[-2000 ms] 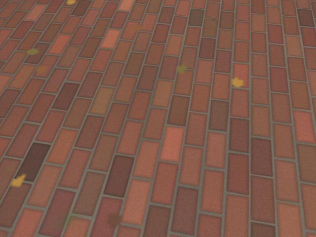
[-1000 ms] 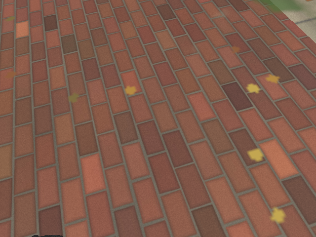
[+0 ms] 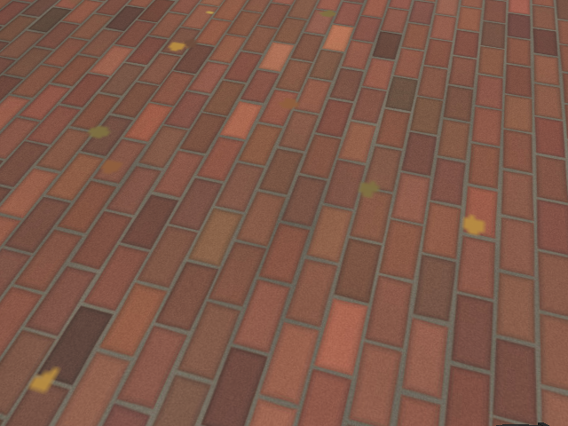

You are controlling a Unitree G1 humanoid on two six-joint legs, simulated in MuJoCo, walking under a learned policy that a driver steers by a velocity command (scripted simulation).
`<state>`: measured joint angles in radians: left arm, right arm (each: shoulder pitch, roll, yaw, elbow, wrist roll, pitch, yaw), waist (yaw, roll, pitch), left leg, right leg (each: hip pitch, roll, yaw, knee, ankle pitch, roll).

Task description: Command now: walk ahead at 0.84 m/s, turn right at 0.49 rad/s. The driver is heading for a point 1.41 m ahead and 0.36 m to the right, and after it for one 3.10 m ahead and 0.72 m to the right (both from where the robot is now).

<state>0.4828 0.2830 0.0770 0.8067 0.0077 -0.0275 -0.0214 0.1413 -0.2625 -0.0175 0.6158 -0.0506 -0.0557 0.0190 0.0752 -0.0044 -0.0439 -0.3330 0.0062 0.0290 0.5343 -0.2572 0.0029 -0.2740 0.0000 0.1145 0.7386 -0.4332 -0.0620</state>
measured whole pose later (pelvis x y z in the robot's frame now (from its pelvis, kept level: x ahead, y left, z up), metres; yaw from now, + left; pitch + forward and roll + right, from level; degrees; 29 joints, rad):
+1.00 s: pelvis +0.77 -0.25 -0.01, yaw -19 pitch -1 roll +2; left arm 0.24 0.27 -0.01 0.79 0.05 -0.11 0.00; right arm 0.35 -0.33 -0.06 0.85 -0.02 -0.03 0.02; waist -0.04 0.00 0.05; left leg -0.36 -0.18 0.06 0.55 -0.18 0.18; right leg -0.31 0.05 0.05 1.41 -0.30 -0.02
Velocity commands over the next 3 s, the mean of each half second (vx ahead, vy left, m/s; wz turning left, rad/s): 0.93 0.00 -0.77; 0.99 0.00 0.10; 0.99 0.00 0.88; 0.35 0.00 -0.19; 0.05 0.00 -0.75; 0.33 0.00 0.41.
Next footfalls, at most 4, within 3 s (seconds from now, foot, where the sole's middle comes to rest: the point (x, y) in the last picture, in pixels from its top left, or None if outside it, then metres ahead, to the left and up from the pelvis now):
0.44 right None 0.42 -0.14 -0.77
0.88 left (418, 296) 0.88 -0.27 -0.77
1.30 right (505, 205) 1.23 -0.57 -0.77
1.70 left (411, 130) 1.57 -0.30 -0.77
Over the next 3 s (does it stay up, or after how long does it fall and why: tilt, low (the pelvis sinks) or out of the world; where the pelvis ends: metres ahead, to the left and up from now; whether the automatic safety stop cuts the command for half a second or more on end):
stays up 1.67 -0.44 0.01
